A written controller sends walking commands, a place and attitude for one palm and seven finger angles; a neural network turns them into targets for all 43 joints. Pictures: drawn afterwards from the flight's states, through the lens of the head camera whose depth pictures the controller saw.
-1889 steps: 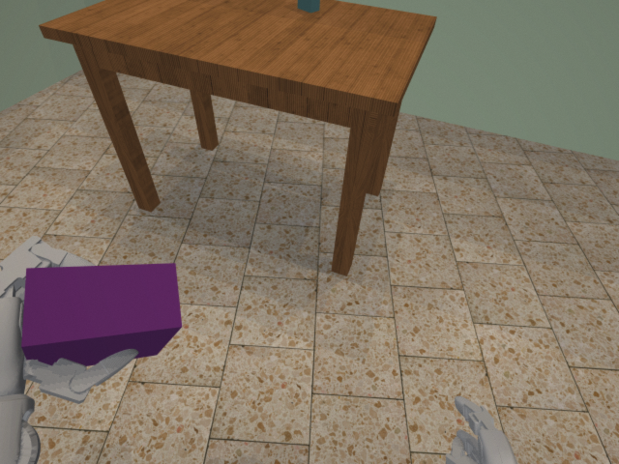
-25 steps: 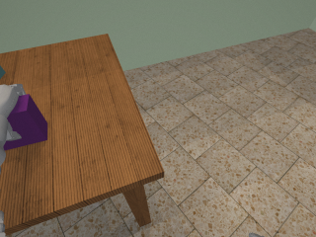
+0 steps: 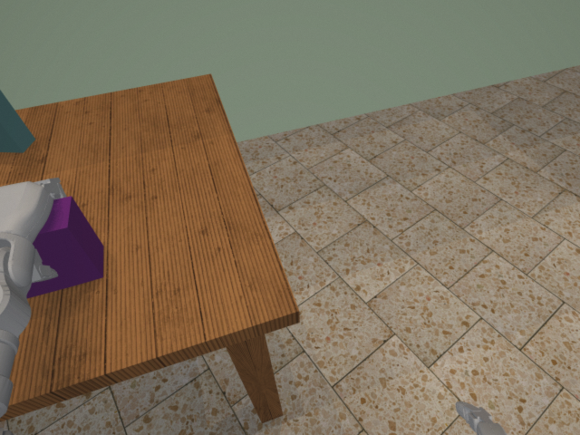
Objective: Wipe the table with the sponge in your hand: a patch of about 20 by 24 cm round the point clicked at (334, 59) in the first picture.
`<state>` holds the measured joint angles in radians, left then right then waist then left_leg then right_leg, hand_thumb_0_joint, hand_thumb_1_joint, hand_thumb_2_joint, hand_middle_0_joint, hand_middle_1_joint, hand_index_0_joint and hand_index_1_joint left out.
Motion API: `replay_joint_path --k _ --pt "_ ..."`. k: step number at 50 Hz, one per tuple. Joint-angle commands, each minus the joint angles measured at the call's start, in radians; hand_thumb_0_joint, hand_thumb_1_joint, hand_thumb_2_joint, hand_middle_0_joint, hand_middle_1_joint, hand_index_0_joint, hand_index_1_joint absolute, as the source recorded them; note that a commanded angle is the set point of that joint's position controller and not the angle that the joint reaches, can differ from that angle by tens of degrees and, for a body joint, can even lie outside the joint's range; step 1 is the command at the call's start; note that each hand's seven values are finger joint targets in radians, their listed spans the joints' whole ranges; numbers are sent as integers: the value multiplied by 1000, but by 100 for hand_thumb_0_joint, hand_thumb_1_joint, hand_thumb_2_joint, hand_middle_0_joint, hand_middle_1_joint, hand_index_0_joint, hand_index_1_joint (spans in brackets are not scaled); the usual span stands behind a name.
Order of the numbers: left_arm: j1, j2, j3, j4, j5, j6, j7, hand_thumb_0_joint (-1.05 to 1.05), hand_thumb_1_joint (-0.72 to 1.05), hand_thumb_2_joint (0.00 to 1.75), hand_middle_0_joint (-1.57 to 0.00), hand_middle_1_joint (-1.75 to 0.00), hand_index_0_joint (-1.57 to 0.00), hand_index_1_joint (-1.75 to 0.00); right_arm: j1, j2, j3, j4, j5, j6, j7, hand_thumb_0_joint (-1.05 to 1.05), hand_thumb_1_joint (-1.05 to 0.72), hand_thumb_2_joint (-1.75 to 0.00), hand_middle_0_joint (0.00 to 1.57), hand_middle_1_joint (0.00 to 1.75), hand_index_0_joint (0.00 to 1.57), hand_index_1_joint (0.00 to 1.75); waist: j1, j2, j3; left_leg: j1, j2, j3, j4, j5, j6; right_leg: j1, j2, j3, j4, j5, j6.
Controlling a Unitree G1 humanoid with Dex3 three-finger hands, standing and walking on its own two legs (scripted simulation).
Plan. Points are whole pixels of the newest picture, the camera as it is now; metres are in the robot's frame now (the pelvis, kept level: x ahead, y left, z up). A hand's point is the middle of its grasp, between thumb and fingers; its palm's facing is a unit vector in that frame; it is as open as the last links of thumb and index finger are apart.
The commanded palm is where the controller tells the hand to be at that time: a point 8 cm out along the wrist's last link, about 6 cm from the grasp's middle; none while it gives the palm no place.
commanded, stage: wipe back along the first lane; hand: left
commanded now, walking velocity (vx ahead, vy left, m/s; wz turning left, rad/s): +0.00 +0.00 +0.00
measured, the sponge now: (47, 258) +0.30 +0.40 +0.07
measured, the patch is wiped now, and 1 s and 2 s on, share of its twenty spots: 0.95 1.00 1.00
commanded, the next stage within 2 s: lift the sponge slowly off the table in 0.68 s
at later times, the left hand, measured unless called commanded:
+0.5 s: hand (34, 263) +0.26 +0.37 +0.11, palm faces +0.03 +0.02 -1.00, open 10.5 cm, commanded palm +0.22 +0.36 +0.13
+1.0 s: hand (29, 287) +0.23 +0.35 +0.11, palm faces +0.02 +0.00 -1.00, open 10.5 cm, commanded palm +0.19 +0.35 +0.15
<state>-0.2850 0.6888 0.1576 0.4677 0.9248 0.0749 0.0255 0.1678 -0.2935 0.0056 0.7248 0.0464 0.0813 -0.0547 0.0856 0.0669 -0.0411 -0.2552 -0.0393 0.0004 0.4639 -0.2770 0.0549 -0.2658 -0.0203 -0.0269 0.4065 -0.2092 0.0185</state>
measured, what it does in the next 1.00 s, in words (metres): stands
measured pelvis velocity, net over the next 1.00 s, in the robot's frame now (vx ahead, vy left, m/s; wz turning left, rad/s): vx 0.01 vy -0.01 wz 0.00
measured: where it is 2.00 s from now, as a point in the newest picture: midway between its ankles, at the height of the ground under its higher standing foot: outside the picture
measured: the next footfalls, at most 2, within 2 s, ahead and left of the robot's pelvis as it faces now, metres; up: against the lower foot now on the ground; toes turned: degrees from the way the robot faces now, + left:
none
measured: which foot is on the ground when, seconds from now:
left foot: down 0.00-1.00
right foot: down 0.00-1.00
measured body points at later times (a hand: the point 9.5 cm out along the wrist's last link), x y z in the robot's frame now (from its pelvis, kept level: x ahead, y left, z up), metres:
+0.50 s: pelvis +0.01 -0.01 +0.00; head +0.03 -0.03 +0.45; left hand +0.26 +0.36 +0.17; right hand +0.21 -0.24 -0.11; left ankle -0.03 +0.08 -0.74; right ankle +0.00 -0.14 -0.74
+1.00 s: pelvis +0.01 -0.01 +0.00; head +0.02 -0.03 +0.45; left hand +0.23 +0.35 +0.17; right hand +0.23 -0.23 -0.10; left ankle -0.03 +0.08 -0.74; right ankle +0.00 -0.14 -0.74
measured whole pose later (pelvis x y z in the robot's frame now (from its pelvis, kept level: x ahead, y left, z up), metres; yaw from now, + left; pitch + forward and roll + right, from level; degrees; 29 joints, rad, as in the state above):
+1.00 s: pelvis +0.01 -0.01 +0.00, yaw +0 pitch +0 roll -1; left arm 0.15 0.65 0.17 -0.08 0.85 0.26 -0.01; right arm 0.08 -0.28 0.03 0.71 0.03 0.05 -0.08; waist 0.12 0.08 -0.01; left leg -0.15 -0.03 0.00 0.44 -0.29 0.04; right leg -0.16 -0.01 -0.03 0.39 -0.23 0.01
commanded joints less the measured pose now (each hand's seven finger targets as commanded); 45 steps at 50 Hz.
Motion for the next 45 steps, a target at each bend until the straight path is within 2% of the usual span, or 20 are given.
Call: replay_joint_path --k 1,5,6,7,10,11,13,16,19,21,22,25,26,27,30,31,33,39,43,45 --pt "-86 251 46 -89 30 8 -36 0 10 130 -120 -160 -120 -160 -100 -150 -42 -130 -9 -48 -15 0 -90 -90 20 30 20 30 10 -41 -166 -27 11 -9 -73 319 -30 195 36 2 -3 198 -78" --pt "-9 230 36 -114 25 24 -42 0 10 130 -120 -160 -120 -160 -104 -144 -42 -130 -9 -56 -15 0 -90 -90 20 30 20 30 10 -53 -155 -21 8 -5 -63 309 -27 189 40 -4 2 197 -72" --pt "-18 229 37 -147 23 22 -48 0 10 130 -120 -160 -120 -160 -118 -145 -40 -139 -10 -56 -17 0 -90 -90 20 30 20 30 13 -20 -172 -17 9 -6 -64 328 -27 204 36 2 4 209 -75" --pt "12 213 29 -138 15 28 -49 0 10 130 -120 -160 -120 -160 -109 -138 -39 -135 -10 -59 -17 0 -90 -90 20 30 20 30 7 -45 -161 -14 9 -6 -60 320 -24 198 38 -5 6 207 -71" --pt "103 238 76 -181 -2 30 -52 0 10 130 -120 -160 -120 -160 -118 -141 -43 -139 -12 -65 -17 0 -90 -90 20 30 20 30 22 -65 -166 -11 8 -4 -47 358 -24 216 39 -1 18 259 -68" --pt "120 230 80 -227 -11 27 -56 0 10 130 -120 -160 -120 -160 -132 -141 -43 -153 -12 -65 -15 0 -90 -90 20 30 20 30 29 -34 -182 -9 10 -10 -48 393 -27 235 33 5 23 278 -71" --pt "200 181 58 -258 -27 36 -53 0 10 130 -120 -160 -120 -160 -131 -134 -43 -152 -10 -69 -11 0 -90 -90 20 30 20 30 26 -56 -155 -4 14 -11 -42 410 -27 216 38 -7 26 280 -64" --pt "184 168 53 -341 -33 58 -50 0 10 130 -120 -160 -120 -160 -156 -136 -43 -165 -12 -72 -13 0 -90 -90 20 30 20 30 23 -34 -139 4 18 -16 -50 415 -28 207 37 -4 17 265 -66" --pt "209 174 57 -349 -29 88 -42 0 10 130 -120 -160 -120 -160 -154 -137 -41 -151 -13 -74 -18 0 -90 -90 20 30 20 30 19 -73 -112 0 16 -13 -55 370 -29 192 41 -12 11 237 -63" --pt "178 153 35 -374 -26 103 -45 0 10 130 -120 -160 -120 -160 -171 -135 -37 -157 -14 -76 -22 0 -90 -90 20 30 20 30 16 -66 -110 7 15 -12 -60 366 -28 198 38 -5 3 235 -65" --pt "227 165 52 -361 -28 112 -41 0 10 130 -120 -160 -120 -160 -164 -131 -37 -150 -14 -78 -22 0 -90 -90 20 30 20 30 21 -70 -97 5 14 -11 -60 361 -28 198 39 -11 6 227 -62" --pt "239 127 15 -403 -29 128 -48 0 10 130 -120 -160 -120 -160 -176 -125 -32 -154 -15 -79 -24 0 -90 -90 20 30 20 30 22 -69 -113 22 13 -13 -63 367 -31 208 40 -12 3 236 -63" --pt "240 127 21 -442 -31 129 -52 0 10 130 -120 -160 -120 -160 -190 -125 -32 -165 -15 -78 -25 0 -90 -90 20 30 20 30 27 -39 -137 33 15 -15 -63 392 -31 224 38 -4 4 245 -66" --pt "310 125 30 -425 -40 137 -50 0 10 130 -120 -160 -120 -160 -180 -118 -29 -160 -15 -79 -24 0 -90 -90 20 30 20 30 31 -54 -123 31 16 -15 -63 383 -31 223 39 -11 8 235 -62" --pt "347 107 22 -493 -45 141 -52 0 10 130 -120 -160 -120 -160 -192 -117 -29 -164 -18 -82 -22 0 -90 -90 20 30 20 30 32 -56 -141 50 16 -12 -55 427 -34 231 41 -9 9 285 -60" --pt "370 109 38 -534 -55 142 -55 0 10 130 -120 -160 -120 -160 -205 -114 -27 -179 -17 -81 -21 0 -90 -90 20 30 20 30 41 -36 -153 53 17 -18 -55 456 -34 255 36 2 11 304 -64" --pt "424 133 66 -529 -61 150 -49 0 10 130 -120 -160 -120 -160 -197 -114 -25 -167 -19 -82 -21 0 -90 -90 20 30 20 30 42 -61 -129 47 18 -13 -58 431 -34 248 41 -8 11 294 -58" --pt "413 142 74 -569 -59 180 -45 0 10 130 -120 -160 -120 -160 -214 -117 -19 -163 -20 -77 -27 0 -90 -90 20 30 20 30 37 -73 -67 38 19 -10 -75 375 -34 223 43 -7 -9 243 -58" --pt "393 191 110 -589 -54 188 -43 0 10 130 -120 -160 -120 -160 -222 -114 -17 -158 -23 -75 -34 0 -90 -90 20 30 20 30 43 -36 -76 48 16 -9 -78 381 -34 235 43 -4 -12 240 -60" --pt "393 177 98 -626 -56 185 -45 0 10 130 -120 -160 -120 -160 -228 -108 -16 -167 -24 -76 -37 0 -90 -90 20 30 20 30 48 -22 -100 66 14 -12 -77 404 -32 248 43 -6 -11 253 -61"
